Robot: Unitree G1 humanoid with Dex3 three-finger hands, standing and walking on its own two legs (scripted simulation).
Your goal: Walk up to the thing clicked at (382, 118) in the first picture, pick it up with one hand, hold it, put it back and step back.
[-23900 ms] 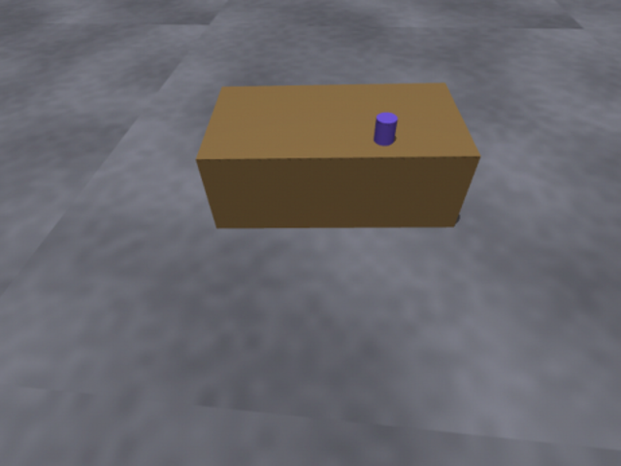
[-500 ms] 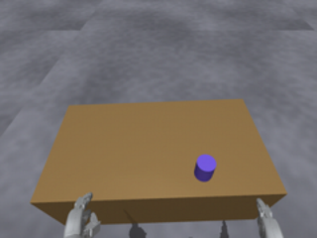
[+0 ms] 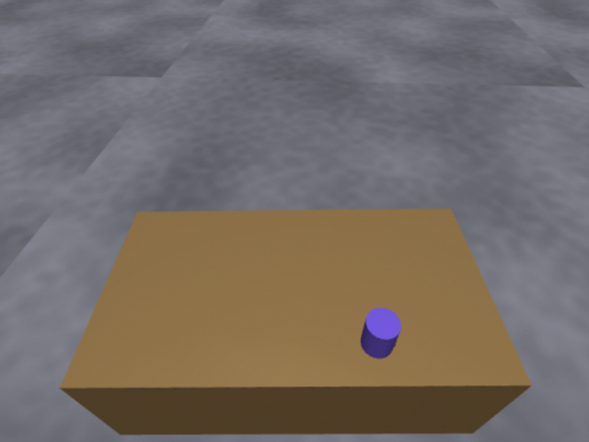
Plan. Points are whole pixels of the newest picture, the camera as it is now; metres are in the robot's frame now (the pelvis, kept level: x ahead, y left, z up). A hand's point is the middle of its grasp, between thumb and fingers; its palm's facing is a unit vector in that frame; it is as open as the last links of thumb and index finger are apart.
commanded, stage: home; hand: right
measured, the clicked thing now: (379, 333) +0.45 -0.17 -0.32
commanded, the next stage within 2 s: stand in 1.26 s
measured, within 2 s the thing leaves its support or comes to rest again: neither
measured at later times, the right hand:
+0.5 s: hand out of the picture +0.03 -0.26 -0.14, palm faces -0.01 +0.93 -0.36, open 17.5 cm
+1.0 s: hand out of the picture +0.03 -0.25 -0.14, palm faces -0.02 +0.94 -0.35, open 17.5 cm
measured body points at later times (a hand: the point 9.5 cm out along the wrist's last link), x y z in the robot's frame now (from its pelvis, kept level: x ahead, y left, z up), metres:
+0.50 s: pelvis -0.01 -0.01 +0.02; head -0.02 -0.01 +0.47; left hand +0.06 +0.28 -0.12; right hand +0.03 -0.31 -0.12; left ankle -0.03 +0.12 -0.73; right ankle +0.03 -0.13 -0.73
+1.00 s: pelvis -0.02 +0.00 +0.02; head -0.02 +0.00 +0.47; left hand +0.04 +0.29 -0.12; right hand +0.03 -0.30 -0.12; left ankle -0.03 +0.12 -0.73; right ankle +0.03 -0.13 -0.73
